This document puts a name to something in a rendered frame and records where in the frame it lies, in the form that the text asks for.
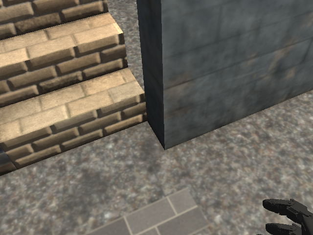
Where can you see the right robot hand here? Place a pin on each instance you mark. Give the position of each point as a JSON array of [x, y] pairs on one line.
[[295, 211]]

